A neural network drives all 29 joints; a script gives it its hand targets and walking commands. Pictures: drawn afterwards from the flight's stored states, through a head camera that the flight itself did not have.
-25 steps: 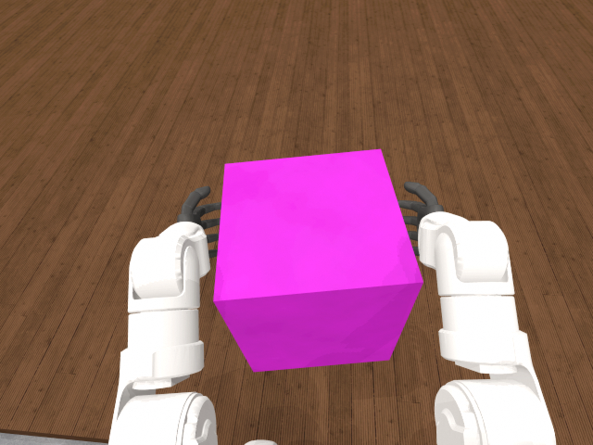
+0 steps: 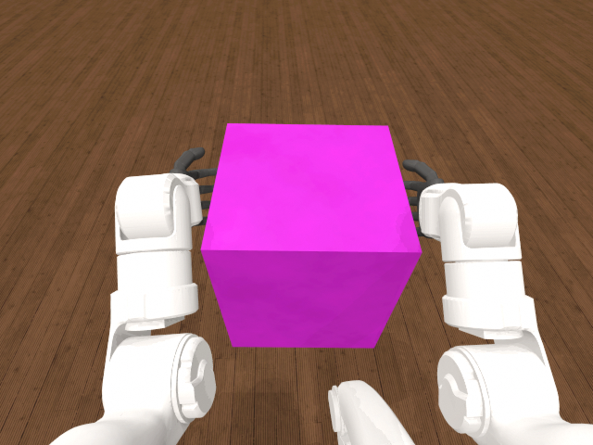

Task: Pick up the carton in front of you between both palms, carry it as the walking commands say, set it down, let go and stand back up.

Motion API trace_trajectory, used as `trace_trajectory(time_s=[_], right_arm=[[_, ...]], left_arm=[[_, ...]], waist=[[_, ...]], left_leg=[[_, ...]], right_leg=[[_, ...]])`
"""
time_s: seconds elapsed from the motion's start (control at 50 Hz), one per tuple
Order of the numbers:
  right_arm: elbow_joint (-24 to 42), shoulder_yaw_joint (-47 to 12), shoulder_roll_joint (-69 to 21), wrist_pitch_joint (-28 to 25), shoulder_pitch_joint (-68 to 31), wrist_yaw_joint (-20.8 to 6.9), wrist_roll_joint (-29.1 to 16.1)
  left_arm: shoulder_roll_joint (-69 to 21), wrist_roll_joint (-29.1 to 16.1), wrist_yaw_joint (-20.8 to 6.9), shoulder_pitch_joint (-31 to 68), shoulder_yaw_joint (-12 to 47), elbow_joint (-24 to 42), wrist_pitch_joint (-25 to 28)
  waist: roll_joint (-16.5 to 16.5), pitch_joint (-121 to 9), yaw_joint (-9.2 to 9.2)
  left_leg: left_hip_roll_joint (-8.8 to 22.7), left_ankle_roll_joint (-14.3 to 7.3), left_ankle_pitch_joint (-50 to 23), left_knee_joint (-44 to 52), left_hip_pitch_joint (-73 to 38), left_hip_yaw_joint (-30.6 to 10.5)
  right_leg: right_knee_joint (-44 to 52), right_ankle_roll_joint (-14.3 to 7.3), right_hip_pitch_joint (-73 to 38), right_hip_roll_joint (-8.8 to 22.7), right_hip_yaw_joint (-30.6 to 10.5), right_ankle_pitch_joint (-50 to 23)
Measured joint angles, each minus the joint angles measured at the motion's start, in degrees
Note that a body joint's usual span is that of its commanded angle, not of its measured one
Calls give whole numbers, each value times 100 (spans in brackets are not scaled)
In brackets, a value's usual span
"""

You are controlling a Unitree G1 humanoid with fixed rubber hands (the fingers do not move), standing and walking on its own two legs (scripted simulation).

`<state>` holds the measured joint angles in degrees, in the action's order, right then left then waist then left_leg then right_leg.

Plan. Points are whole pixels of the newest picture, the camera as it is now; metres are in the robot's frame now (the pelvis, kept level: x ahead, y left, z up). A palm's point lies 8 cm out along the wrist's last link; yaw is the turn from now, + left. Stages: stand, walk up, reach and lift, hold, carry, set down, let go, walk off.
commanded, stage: carry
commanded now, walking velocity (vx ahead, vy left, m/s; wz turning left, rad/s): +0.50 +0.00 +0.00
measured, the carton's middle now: (305, 243) +0.38 -0.02 +0.09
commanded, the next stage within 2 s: none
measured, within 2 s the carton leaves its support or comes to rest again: neither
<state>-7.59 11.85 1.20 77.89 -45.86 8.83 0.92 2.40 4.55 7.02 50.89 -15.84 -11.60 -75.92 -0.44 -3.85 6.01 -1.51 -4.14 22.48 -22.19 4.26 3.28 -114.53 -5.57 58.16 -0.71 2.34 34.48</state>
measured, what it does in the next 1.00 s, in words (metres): climbs: right foot 0.13 m higher, then left foot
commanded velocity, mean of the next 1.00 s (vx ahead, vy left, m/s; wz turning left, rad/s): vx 0.50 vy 0.00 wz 0.00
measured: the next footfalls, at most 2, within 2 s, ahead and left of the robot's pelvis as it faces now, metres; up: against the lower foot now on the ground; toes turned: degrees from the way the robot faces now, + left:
right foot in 0.14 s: +0.28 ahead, -0.09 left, +0.13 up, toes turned -7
left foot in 0.60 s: +0.54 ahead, +0.10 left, +0.13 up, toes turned +4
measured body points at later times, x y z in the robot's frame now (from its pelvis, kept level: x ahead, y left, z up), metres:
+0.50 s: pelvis +0.29 -0.02 +0.12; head +0.33 -0.01 +0.57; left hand +0.68 +0.18 +0.32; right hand +0.71 -0.12 +0.30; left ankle +0.42 +0.11 -0.55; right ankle +0.24 -0.08 -0.61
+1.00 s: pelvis +0.57 +0.00 +0.14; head +0.59 +0.00 +0.59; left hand +0.93 +0.14 +0.23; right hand +0.92 -0.16 +0.23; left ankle +0.50 +0.09 -0.61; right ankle +0.67 -0.12 -0.59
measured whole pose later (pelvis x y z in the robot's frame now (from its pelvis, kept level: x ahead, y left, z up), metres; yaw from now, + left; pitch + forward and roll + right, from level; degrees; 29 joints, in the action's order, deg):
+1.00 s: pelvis +0.57 +0.00 +0.14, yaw -2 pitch +6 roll +0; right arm -9.4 13.7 -4.8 72.4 -37.0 7.4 7.1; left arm -1.7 6.3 5.9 37.4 -15.9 -8.9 -72.1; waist -0.3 -4.1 0.7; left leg 0.8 -1.5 17.4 -22.1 10.2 6.0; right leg -27.9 0.3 29.9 2.5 6.7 6.6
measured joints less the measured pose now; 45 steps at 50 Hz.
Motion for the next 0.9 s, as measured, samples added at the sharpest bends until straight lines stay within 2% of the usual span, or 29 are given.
trace_trajectory(time_s=[0.04, 0.08, 0.12, 0.14, 0.16, 0.18, 0.22, 0.24, 0.26, 0.3, 0.34, 0.4, 0.46, 0.54, 0.58, 0.6, 0.62, 0.68, 0.72, 0.76, 0.82, 0.9], right_arm=[[-20, 80, 53, -7, -35, 3, -61], [-44, 183, 48, -31, -103, 5, -63], [-17, 287, -18, -45, -117, 13, -1], [39, 362, -41, -29, -89, 15, 31], [108, 431, -26, -11, -72, 1, 56], [174, 511, -6, -22, -82, -30, 82], [253, 651, 37, -77, -175, -101, 144], [316, 717, 11, -90, -196, -130, 201], [405, 780, -48, -94, -202, -154, 276], [607, 903, -168, -79, -224, -194, 417], [777, 990, -223, -67, -303, -228, 500], [880, 1024, -214, -55, -505, -318, 566], [761, 974, -147, -30, -654, -340, 619], [274, 815, -6, 101, -768, -342, 640], [-116, 686, 82, 174, -876, -324, 600], [-356, 622, 126, 193, -956, -313, 560], [-552, 557, 139, 158, -988, -300, 516], [-1018, 352, 91, 124, -943, -206, 435], [-1150, 270, 96, 154, -796, -178, 333], [-1205, 218, 85, 124, -648, -165, 264], [-1188, 205, -12, -30, -414, -160, 284], [-946, 229, -258, -303, 66, -147, 423]], left_arm=[[-85, 91, 1, 8, 4, 41, 2], [-106, 111, 10, -7, 37, 116, 5], [-98, 48, 63, -55, 92, 161, 33], [-114, 11, 92, -82, 132, 163, 57], [-148, -35, 127, -112, 187, 175, 101], [-161, -82, 170, -108, 267, 204, 151], [-165, -205, 291, -47, 387, 241, 255], [-148, -287, 339, -65, 430, 295, 287], [-118, -380, 382, -96, 465, 371, 300], [-62, -585, 515, -84, 489, 501, 291], [-14, -737, 596, 36, 456, 575, 283], [6, -785, 645, 321, 315, 570, 281], [1, -624, 534, 619, 157, 321, 255], [30, -288, 294, 813, 109, -222, 140], [80, -165, 214, 837, 123, -484, 42], [119, -165, 101, 848, 97, -605, -19], [169, -148, 55, 848, 91, -711, -44], [210, -62, -33, 654, -27, -916, -133], [140, 25, -43, 516, -96, -976, -212], [58, 116, -46, 376, -157, -955, -239], [-47, 187, -53, 98, -213, -814, -155], [-213, 246, -69, -461, -196, -470, 83]], waist=[[10, 71, -84], [7, 118, -258], [-35, 172, -467], [-42, 230, -603], [42, 352, -808], [92, 465, -988], [63, 699, -1314], [42, 796, -1454], [11, 878, -1559], [-86, 1017, -1683], [-183, 1119, -1723], [-185, 1030, -1643], [-113, 729, -1486], [-12, 192, -1163], [33, -39, -947], [84, -151, -844], [11, -208, -710], [62, -225, -349], [102, -189, -224], [99, -126, -172], [77, -45, -161], [44, -15, -268]], left_leg=[[100, 89, 27, 344, -398, -14], [181, 102, -108, 830, -799, 42], [248, 52, -402, 852, -943, 104], [300, 44, -511, 479, -873, 123], [439, 15, -954, -344, -691, 144], [468, 88, -1192, -1808, -189, -81], [9, 139, -943, -5162, 1047, -793], [-195, 76, -714, -6382, 1543, -968], [-306, -6, -522, -7173, 1983, -1041], [-321, -127, -165, -7734, 2779, -1011], [-212, -155, 206, -7345, 3413, -841], [71, -129, 116, -5899, 4040, -502], [274, -68, -550, -4063, 4122, -284], [296, 6, -1440, -2007, 3515, -84], [208, -23, -1788, -1167, 2937, 145], [183, -69, -1840, -917, 2641, 214], [115, -95, -1683, -1114, 2623, 295], [85, -126, -1163, -1414, 2475, 326], [103, -78, -1123, -1194, 2242, 307], [119, -76, -1111, -928, 2004, 311], [137, -55, -1061, -582, 1670, 303], [165, 47, -944, -143, 1179, 282]], right_leg=[[728, 28, 541, 209, 256, -141], [2163, 1, 575, 339, 626, -409], [3807, -71, 33, 235, 914, -783], [4625, -96, -457, 102, 987, -949], [5047, -178, -823, -18, 1068, -1472], [5131, -265, -1004, -70, 1129, -1597], [5353, -377, -1339, -143, 1113, -1478], [5574, -384, -1566, -200, 1079, -1440], [5857, -364, -1821, -251, 1043, -1444], [6504, -263, -2362, -294, 977, -1552], [7086, -252, -2878, -268, 906, -1640], [7708, -191, -3461, -184, 820, -1656], [8079, -51, -3928, -111, 722, -1522], [8206, 191, -4523, -17, 580, -1079], [7925, 303, -4737, 72, 502, -739], [7536, 347, -4723, 103, 453, -572], [6930, 377, -4541, 212, 344, -600], [4934, 403, -3651, 39, -88, -573], [4466, 374, -3085, 9, -117, -828], [4641, 381, -2639, 81, -100, -1134], [5403, 439, -2219, 228, -56, -1495], [6870, 552, -2175, 384, 77, -2043]])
